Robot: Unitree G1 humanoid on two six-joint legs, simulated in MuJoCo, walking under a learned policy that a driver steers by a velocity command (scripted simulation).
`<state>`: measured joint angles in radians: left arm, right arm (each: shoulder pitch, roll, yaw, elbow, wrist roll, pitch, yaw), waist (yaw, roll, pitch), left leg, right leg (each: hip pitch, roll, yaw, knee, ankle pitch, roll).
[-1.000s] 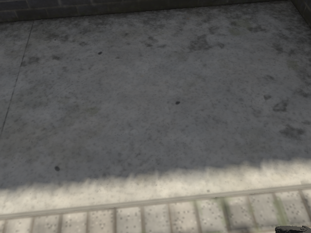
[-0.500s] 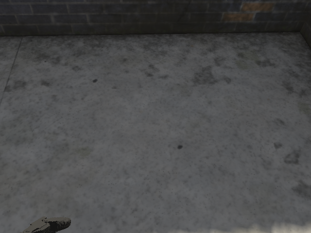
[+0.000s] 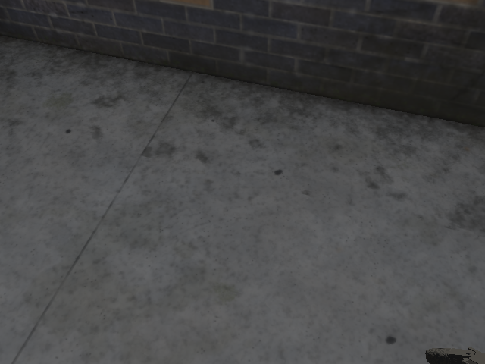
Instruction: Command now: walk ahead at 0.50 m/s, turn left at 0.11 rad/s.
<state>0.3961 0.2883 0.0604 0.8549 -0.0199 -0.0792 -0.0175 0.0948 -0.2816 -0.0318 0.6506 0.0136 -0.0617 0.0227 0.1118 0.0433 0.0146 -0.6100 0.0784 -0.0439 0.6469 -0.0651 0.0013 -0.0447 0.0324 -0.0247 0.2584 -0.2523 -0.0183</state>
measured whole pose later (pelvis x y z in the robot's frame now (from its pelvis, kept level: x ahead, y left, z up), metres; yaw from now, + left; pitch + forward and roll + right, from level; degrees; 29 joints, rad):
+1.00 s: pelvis +0.42 -0.04 -0.01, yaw -25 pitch +2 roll +0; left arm 0.16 0.28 0.05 0.69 0.02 0.01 0.01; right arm 0.15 -0.30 -0.05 0.75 -0.01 0.00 -0.04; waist 0.01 0.04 0.04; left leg -0.57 0.07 -0.08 0.83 -0.23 -0.09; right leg -0.34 0.12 0.09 0.45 -0.14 -0.08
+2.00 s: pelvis +0.47 +0.03 +0.00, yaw -18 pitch +0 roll +1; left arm 0.21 0.30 0.08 0.78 -0.02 0.07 0.02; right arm 0.09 -0.25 -0.06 0.74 -0.02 0.02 -0.04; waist 0.02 -0.01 0.06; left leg -0.23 0.03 0.17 0.46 -0.24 0.04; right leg -0.38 -0.06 -0.02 0.84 -0.44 0.09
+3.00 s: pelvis +0.56 -0.02 -0.01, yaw -15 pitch +2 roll -1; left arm 0.38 0.28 0.07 0.84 0.00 -0.07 0.01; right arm 0.11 -0.30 -0.06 0.67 0.03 -0.03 0.04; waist 0.09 0.04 0.03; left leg -0.66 0.07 -0.03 0.90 -0.19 0.00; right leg 0.04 0.00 -0.13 0.26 -0.34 -0.01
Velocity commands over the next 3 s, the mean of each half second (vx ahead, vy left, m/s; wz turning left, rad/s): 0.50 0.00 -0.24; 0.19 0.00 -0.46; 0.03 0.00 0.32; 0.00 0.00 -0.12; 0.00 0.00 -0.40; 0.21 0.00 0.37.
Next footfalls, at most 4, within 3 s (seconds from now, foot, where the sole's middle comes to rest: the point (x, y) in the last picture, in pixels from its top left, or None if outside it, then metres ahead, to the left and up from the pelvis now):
0.10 left None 0.22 0.14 -0.78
0.64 right None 0.47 -0.14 -0.78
1.08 left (255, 325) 0.58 0.08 -0.78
1.60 left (240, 333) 0.55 0.12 -0.78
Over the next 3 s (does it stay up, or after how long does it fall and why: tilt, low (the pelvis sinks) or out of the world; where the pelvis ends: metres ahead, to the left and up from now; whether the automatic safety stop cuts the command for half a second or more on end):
stays up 0.56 -0.02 -0.01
